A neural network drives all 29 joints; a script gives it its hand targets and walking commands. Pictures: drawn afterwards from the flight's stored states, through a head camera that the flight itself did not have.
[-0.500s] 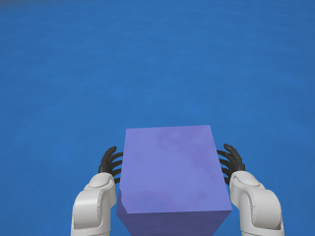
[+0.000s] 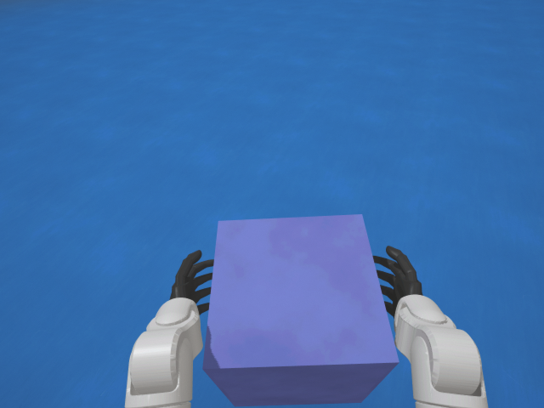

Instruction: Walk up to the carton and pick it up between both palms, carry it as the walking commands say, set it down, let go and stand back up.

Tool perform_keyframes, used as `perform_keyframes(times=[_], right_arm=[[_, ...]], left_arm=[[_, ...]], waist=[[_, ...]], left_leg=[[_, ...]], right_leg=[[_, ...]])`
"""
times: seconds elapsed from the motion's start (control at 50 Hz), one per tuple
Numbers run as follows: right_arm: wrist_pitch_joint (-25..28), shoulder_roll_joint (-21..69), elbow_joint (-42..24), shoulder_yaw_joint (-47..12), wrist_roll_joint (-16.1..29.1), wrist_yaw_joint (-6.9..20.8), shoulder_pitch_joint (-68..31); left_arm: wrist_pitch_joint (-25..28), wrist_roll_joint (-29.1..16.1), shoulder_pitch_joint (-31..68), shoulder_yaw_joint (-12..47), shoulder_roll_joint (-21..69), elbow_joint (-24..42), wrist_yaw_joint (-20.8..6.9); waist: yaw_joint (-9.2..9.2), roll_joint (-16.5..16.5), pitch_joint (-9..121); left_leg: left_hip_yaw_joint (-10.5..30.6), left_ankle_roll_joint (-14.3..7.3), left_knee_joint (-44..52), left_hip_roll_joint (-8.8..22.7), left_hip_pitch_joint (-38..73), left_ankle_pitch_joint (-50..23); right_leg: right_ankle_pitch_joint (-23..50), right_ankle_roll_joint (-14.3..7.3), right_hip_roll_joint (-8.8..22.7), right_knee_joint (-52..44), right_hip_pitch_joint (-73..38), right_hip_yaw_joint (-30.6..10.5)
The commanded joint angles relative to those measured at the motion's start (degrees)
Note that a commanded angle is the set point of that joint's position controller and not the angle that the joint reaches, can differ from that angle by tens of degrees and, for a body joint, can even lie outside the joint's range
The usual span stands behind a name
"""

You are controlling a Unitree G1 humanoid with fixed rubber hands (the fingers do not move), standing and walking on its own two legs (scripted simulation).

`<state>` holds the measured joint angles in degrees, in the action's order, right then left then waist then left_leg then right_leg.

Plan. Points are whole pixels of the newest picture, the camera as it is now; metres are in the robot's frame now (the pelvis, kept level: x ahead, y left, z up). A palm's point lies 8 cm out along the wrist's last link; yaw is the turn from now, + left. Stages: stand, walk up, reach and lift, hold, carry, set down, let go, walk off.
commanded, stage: carry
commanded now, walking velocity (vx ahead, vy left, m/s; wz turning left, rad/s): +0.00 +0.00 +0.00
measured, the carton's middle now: (293, 317) +0.28 +0.00 +0.00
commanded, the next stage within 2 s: hold in 1.08 s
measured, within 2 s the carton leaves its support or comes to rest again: neither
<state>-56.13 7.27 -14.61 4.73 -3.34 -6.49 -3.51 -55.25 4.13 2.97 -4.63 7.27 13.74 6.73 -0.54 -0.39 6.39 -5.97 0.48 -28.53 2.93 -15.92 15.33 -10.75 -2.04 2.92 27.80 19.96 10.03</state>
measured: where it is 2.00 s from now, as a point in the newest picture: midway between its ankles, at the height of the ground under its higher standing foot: outside the picture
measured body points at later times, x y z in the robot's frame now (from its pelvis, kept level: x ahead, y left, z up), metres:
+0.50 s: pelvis +0.01 +0.02 +0.00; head -0.01 +0.02 +0.45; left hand +0.29 +0.17 +0.06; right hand +0.29 -0.13 +0.06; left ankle -0.01 +0.12 -0.74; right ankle +0.04 -0.10 -0.74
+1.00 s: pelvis +0.02 +0.03 +0.00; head +0.01 +0.03 +0.45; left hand +0.30 +0.18 +0.05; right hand +0.30 -0.13 +0.05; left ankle -0.01 +0.12 -0.74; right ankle +0.04 -0.10 -0.74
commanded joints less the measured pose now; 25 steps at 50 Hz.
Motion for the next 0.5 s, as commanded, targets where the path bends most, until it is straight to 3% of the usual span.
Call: perform_keyframes(times=[0.0,0.48], right_arm=[[1.5,35.7,-5.5,-26.7,9.0,4.4,-19.9],[4.2,39.8,-0.7,-27.5,7.6,7.4,-21.5]], left_arm=[[0.9,-9.1,19.5,27.1,36.5,5.5,-4.5],[3.3,-8.0,21.6,28.2,39.6,1.5,-7.5]], waist=[[0.00,0.5,9.2],[0.09,0.0,9.9]], left_leg=[[4.9,-2.2,4.8,5.2,1.2,-4.7],[5.1,-2.7,4.7,5.6,2.3,-11.8]], right_leg=[[3.3,0.8,6.7,-5.0,-6.0,-6.8],[6.9,1.5,6.7,-3.1,-8.2,-6.3]])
